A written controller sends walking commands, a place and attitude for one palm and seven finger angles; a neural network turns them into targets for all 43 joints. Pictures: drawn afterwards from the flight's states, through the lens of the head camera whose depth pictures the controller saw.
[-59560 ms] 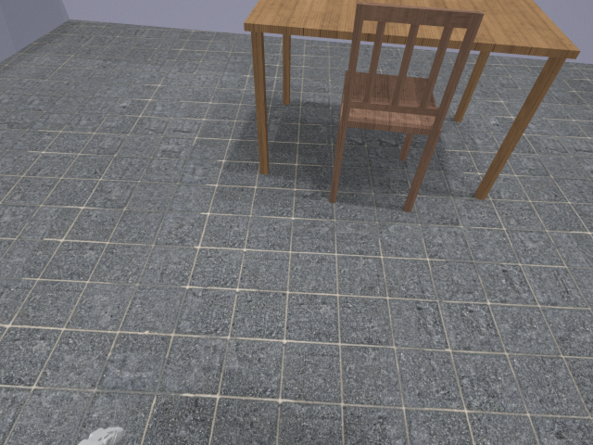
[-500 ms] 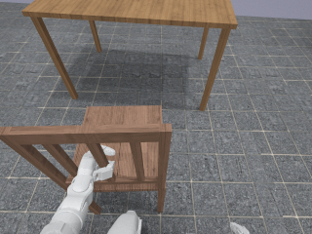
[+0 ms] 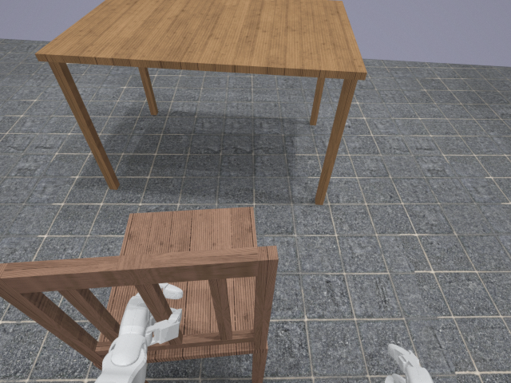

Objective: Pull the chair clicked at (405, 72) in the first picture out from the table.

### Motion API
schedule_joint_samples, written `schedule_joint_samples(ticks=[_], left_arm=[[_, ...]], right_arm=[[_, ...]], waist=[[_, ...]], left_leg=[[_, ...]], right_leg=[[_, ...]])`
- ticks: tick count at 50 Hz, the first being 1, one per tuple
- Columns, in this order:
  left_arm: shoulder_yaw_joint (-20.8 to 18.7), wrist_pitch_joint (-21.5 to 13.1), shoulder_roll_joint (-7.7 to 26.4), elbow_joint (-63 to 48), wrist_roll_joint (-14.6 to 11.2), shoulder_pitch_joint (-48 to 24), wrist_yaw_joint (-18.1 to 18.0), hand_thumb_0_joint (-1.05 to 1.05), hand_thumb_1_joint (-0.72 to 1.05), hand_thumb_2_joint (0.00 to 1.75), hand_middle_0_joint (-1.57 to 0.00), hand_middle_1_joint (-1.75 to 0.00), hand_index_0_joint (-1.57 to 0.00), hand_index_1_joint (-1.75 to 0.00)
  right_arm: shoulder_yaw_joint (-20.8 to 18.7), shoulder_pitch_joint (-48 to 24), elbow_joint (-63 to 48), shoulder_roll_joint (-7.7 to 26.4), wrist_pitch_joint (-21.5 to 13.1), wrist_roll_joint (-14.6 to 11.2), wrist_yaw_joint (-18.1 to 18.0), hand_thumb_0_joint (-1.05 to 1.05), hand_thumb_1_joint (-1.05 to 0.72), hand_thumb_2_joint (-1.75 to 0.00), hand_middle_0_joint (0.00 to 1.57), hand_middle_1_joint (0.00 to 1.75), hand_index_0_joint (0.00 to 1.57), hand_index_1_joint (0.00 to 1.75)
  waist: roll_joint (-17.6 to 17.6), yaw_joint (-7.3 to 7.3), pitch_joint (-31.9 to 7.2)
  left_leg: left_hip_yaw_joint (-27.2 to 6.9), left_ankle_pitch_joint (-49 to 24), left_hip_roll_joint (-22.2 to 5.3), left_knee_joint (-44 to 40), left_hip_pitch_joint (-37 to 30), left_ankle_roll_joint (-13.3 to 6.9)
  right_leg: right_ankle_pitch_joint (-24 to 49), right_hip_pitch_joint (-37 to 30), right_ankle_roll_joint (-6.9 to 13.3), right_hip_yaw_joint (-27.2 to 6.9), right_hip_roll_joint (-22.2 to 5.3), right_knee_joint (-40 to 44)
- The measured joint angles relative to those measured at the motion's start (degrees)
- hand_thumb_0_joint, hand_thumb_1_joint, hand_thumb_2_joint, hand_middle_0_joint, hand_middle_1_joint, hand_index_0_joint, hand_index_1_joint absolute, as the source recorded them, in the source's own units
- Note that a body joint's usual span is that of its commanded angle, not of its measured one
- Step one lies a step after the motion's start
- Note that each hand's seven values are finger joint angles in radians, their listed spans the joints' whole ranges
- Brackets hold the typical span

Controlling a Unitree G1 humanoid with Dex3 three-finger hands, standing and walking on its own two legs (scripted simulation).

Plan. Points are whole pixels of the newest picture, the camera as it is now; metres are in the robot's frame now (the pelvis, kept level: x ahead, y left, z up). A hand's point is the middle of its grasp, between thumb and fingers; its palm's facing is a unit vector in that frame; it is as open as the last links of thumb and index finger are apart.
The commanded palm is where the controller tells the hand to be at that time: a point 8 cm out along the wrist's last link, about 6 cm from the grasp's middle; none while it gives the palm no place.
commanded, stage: stop walking, hand still on the chair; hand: left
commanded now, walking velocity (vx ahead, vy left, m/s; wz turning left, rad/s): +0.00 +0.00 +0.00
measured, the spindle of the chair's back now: (163, 314) +0.25 +0.18 -0.08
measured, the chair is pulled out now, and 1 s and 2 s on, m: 0.74 0.74 0.74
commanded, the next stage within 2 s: open the thumb and straighten the fingers in 0.06 s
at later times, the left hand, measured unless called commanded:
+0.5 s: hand (166, 316) +0.25 +0.18 -0.09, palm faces +0.09 -0.98 -0.18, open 10.8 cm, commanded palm +0.22 +0.22 -0.06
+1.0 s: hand (168, 319) +0.24 +0.17 -0.08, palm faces +0.09 -0.98 -0.18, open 17.3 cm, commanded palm +0.22 +0.22 -0.06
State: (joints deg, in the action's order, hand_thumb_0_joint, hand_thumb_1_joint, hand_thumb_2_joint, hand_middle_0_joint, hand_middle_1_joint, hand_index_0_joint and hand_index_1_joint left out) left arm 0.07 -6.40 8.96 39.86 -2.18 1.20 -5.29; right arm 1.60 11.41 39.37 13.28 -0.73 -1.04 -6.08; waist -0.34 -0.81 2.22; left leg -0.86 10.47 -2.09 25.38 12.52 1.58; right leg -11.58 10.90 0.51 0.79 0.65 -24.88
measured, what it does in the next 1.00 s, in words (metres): lowers itself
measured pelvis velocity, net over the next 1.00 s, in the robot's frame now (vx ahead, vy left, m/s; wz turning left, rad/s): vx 0.06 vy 0.02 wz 0.05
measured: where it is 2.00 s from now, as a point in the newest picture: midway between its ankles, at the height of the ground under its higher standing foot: outside the picture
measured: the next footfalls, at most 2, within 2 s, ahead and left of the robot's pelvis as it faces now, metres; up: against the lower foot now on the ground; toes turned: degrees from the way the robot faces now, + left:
none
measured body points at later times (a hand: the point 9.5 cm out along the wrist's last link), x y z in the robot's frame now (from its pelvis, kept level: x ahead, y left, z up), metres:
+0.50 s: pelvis +0.02 +0.01 -0.03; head +0.06 +0.00 +0.42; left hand +0.24 +0.23 -0.07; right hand +0.18 -0.24 -0.12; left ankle +0.04 +0.14 -0.74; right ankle +0.02 -0.11 -0.74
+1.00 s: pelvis +0.06 +0.02 -0.05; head +0.10 +0.01 +0.40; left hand +0.23 +0.22 -0.07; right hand +0.24 -0.22 -0.13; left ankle +0.04 +0.14 -0.74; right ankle +0.02 -0.11 -0.74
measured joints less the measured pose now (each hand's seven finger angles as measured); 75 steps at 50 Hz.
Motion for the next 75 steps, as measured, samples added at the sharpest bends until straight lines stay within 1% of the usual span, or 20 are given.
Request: schedule_joint_samples(ticks=[9, 12, 15, 17, 19, 22, 24, 26, 29, 34, 38, 42, 45, 48, 52, 58, 63, 75], left_arm=[[0.54, -0.6, -0.48, -0.87, -0.28, 1.66, -0.1, 0.09, 0.62, 0.76, -0.31, -1.26, -0.5, -1.45], [0.56, 0.5, 0.14, -4.59, -1.69, 3.69, 0.43, 0.08, 0.6, 0.76, -0.31, -1.29, -0.5, -1.45], [0.09, 1.38, 0.78, -9.03, -2.46, 5.39, 1.2, 0.06, 0.54, 0.74, -0.35, -1.33, -0.5, -1.45], [0.21, 2.06, 1.13, -12.31, -2.38, 6.67, 1.3, 0.05, 0.46, 0.69, -0.38, -1.35, -0.5, -1.45], [0.51, 3.01, 1.39, -15.26, -2.25, 7.75, 1.26, 0.04, 0.34, 0.63, -0.41, -1.38, -0.5, -1.45], [0.58, 4.99, 1.34, -18.42, -2.38, 8.8, 1.1, 0.02, 0.1, 0.52, -0.44, -1.38, -0.49, -1.43], [0.36, 6.75, 1.25, -19.78, -2.67, 9.14, 0.95, 0.02, -0.06, 0.44, -0.44, -1.35, -0.47, -1.39], [0.26, 8.49, 1.13, -21.63, -2.85, 9.81, 0.87, 0.01, -0.19, 0.38, -0.43, -1.29, -0.45, -1.32], [0.83, 10.5, 0.9, -25.65, -2.83, 11.65, 0.88, 0.0, -0.34, 0.31, -0.39, -1.16, -0.4, -1.18], [1.9, 12.88, 0.53, -32.2, -2.25, 15.58, 0.96, -0.01, -0.47, 0.24, -0.3, -0.87, -0.3, -0.88], [1.93, 15.12, 0.72, -34.44, -1.61, 16.99, 0.96, -0.01, -0.51, 0.22, -0.21, -0.6, -0.21, -0.61], [1.58, 16.74, 1.15, -37.71, -1.55, 19.25, 0.69, -0.01, -0.53, 0.21, -0.12, -0.34, -0.12, -0.35], [2.11, 17.24, 1.34, -41.3, -1.57, 21.84, 0.37, -0.01, -0.53, 0.21, -0.07, -0.2, -0.07, -0.21], [2.82, 17.29, 1.18, -43.91, -1.3, 23.95, 0.03, -0.01, -0.54, 0.21, -0.04, -0.12, -0.04, -0.12], [3.73, 17.93, 0.86, -45.4, -0.82, 25.44, -0.23, -0.01, -0.54, 0.21, -0.02, -0.05, -0.02, -0.06], [3.47, 18.79, 1.3, -47.76, -0.77, 28.73, -0.69, -0.01, -0.54, 0.21, -0.01, -0.01, -0.01, -0.02], [3.68, 18.32, 1.81, -50.11, -0.94, 32.16, -0.82, -0.01, -0.54, 0.21, -0.01, 0.0, -0.01, -0.01], [4.66, 17.67, 2.02, -52.9, -1.11, 36.34, -0.03, -0.01, -0.54, 0.21, -0.01, 0.0, 0.0, -0.01]], right_arm=[[0.4, 1.4, 1.19, -0.79, 1.25, -0.03, -0.3, 0.01, -0.9, -0.9, 0.2, 0.3, 0.2, 0.3], [0.52, 1.69, 0.34, -0.76, 0.74, -1.57, 1.64, 0.01, -0.9, -0.9, 0.2, 0.3, 0.2, 0.3], [0.12, 1.51, -1.09, -0.26, -0.42, -1.97, 2.99, 0.01, -0.9, -0.9, 0.2, 0.3, 0.2, 0.3], [-0.31, 1.38, -2.19, 0.37, -1.3, -1.85, 3.43, 0.01, -0.9, -0.9, 0.2, 0.3, 0.2, 0.3], [-0.74, 1.15, -3.12, 1.05, -2.04, -1.74, 3.6, 0.01, -0.9, -0.9, 0.2, 0.3, 0.2, 0.3], [-1.1, 0.68, -4.21, 1.88, -2.82, -1.58, 3.45, 0.01, -0.9, -0.9, 0.2, 0.3, 0.2, 0.3], [-1.12, 0.29, -4.78, 2.14, -3.13, -1.51, 3.18, 0.01, -0.9, -0.9, 0.2, 0.3, 0.2, 0.3], [-1.12, 0.12, -5.48, 2.13, -3.51, -1.41, 2.91, 0.01, -0.9, -0.9, 0.2, 0.3, 0.2, 0.3], [-1.06, 0.27, -6.63, 1.9, -4.2, -1.2, 2.49, 0.01, -0.9, -0.9, 0.2, 0.3, 0.2, 0.3], [-0.61, 0.75, -8.47, 1.21, -4.54, -0.91, 2.29, 0.01, -0.9, -0.9, 0.2, 0.3, 0.2, 0.3], [-0.14, 0.91, -9.75, 0.83, -3.98, -0.61, 2.12, 0.01, -0.9, -0.9, 0.2, 0.3, 0.2, 0.3], [-0.08, 1.19, -10.92, 0.57, -3.48, -0.54, 2.01, 0.01, -0.9, -0.9, 0.2, 0.3, 0.2, 0.3], [-0.27, 1.77, -11.53, 0.62, -3.49, -0.47, 1.8, 0.01, -0.9, -0.9, 0.2, 0.3, 0.2, 0.3], [-0.43, 2.2, -11.74, 0.73, -3.4, -0.41, 1.57, 0.01, -0.9, -0.9, 0.2, 0.3, 0.2, 0.3], [-0.44, 2.46, -11.91, 0.76, -2.92, -0.36, 1.22, 0.01, -0.9, -0.9, 0.2, 0.3, 0.2, 0.3], [-0.34, 2.89, -12.4, 0.12, -2.12, -0.57, 0.68, 0.01, -0.9, -0.9, 0.2, 0.3, 0.2, 0.3], [-0.2, 3.11, -12.8, 0.03, -2.42, -0.68, 0.27, 0.01, -0.9, -0.9, 0.2, 0.3, 0.2, 0.3], [0.18, 2.94, -13.69, -0.29, -3.69, -0.85, -0.42, 0.01, -0.9, -0.9, 0.2, 0.3, 0.2, 0.3]], waist=[[-0.51, -0.05, -0.37], [-0.03, -1.54, -1.94], [0.21, -2.15, -2.5], [-0.06, -2.24, -2.96], [-0.53, -2.22, -3.47], [-1.25, -1.97, -4.43], [-1.52, -1.82, -4.96], [-1.61, -1.61, -5.52], [-1.77, -1.32, -6.43], [-1.84, -1.0, -8.18], [-1.68, -0.94, -8.98], [-1.56, -1.04, -9.18], [-1.84, -1.1, -9.54], [-2.08, -1.12, -9.95], [-2.07, -1.12, -10.33], [-1.65, -1.19, -10.85], [-2.1, -1.15, -11.3], [-2.21, -0.91, -11.73]], left_leg=[[0.48, 0.11, 0.35, -0.64, -0.32, -0.3], [-0.17, 1.09, 1.04, 2.11, 3.35, -0.43], [-0.47, 3.12, 1.36, 6.45, 7.44, -0.57], [-0.48, 4.56, 1.46, 9.34, 10.13, -0.65], [-0.5, 5.91, 1.63, 11.93, 12.52, -0.75], [-0.44, 7.76, 1.91, 15.23, 15.6, -0.94], [-0.44, 8.87, 2.1, 17.02, 17.24, -1.06], [-0.46, 9.88, 2.25, 18.51, 18.62, -1.16], [-0.68, 11.32, 2.43, 20.37, 20.1, -1.24], [-1.01, 13.52, 2.52, 22.74, 21.56, -1.25], [-1.42, 14.94, 2.51, 24.54, 22.76, -1.18], [-1.78, 15.94, 2.38, 25.97, 23.79, -1.08], [-2.09, 16.45, 2.35, 26.74, 24.37, -1.07], [-2.27, 16.83, 2.44, 27.48, 24.97, -1.11], [-2.38, 17.14, 2.58, 28.6, 26.01, -1.14], [-2.47, 17.3, 2.44, 29.8, 26.9, -1.02], [-2.84, 17.3, 2.38, 30.71, 27.34, -0.98], [-3.51, 16.98, 2.29, 32.77, 29.42, -0.79]], right_leg=[[-0.19, -0.05, -0.33, -0.44, -0.37, 0.31], [-1.94, 3.65, -0.45, 0.22, -1.07, -3.31], [-4.21, 7.63, -0.48, 0.48, -1.38, -7.73], [-5.54, 10.21, -0.58, 0.45, -1.5, -10.43], [-6.83, 12.49, -0.72, 0.44, -1.67, -12.87], [-8.69, 15.48, -0.97, 0.34, -1.96, -16.06], [-9.84, 17.07, -1.1, 0.33, -2.15, -17.84], [-10.89, 18.39, -1.19, 0.34, -2.31, -19.33], [-12.33, 19.65, -1.26, 0.55, -2.49, -20.98], [-14.45, 20.75, -1.33, 0.88, -2.58, -22.92], [-15.82, 21.63, -1.29, 1.29, -2.57, -24.37], [-16.71, 22.36, -1.2, 1.63, -2.42, -25.38], [-17.11, 22.64, -1.22, 1.94, -2.38, -25.75], [-17.49, 23.07, -1.28, 2.13, -2.46, -26.32], [-17.91, 24.08, -1.3, 2.23, -2.6, -27.51], [-18.1, 24.99, -1.11, 2.3, -2.44, -28.77], [-18.05, 25.17, -1.04, 2.65, -2.35, -29.38], [-17.82, 26.95, -0.79, 3.26, -2.2, -31.22]])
